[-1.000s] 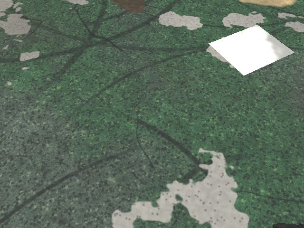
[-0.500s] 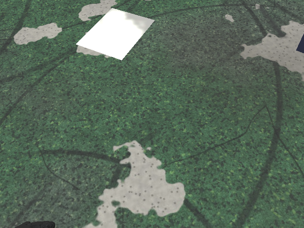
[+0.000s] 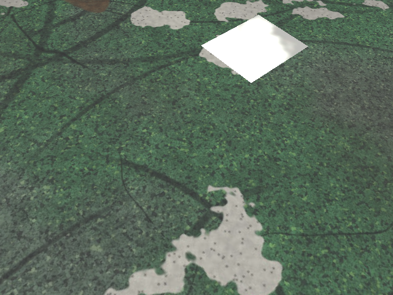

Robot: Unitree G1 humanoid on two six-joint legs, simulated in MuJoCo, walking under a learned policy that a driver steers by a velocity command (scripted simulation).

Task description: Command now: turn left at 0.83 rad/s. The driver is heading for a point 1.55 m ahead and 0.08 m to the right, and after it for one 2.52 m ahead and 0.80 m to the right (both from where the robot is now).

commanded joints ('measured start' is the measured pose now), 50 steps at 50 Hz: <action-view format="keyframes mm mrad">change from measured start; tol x32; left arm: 1 -132 76 14 -138 31 -27 1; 50 29 101 -18 -189 74 -64 -68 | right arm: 1 196 -278 -79 -58 -41 -53 -5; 28 -204 -58 7 -96 -60 -72 -60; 50 150 -128 1 85 -52 -160 3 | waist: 1 -100 254 -303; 24 8 142 -96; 28 96 -262 -203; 50 -19 118 -31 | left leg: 1 455 359 -662 -293 710 370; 24 308 237 -282 -169 634 156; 26 194 110 -148 34 452 35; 28 -266 -161 -136 456 -377 -100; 30 -326 -100 -219 579 -294 -97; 43 199 -102 -151 -225 93 -106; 47 423 384 -968 -527 -616 120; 50 323 205 -627 -468 -377 96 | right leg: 1 -459 150 296 565 -285 51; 23 -181 125 237 -79 70 -31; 28 331 -194 873 -371 994 -420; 32 293 -45 654 -352 799 -280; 36 187 17 747 -507 -96 -286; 43 -122 88 789 -408 -142 -222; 47 -640 248 502 364 -37 -135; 50 -537 187 435 343 126 -103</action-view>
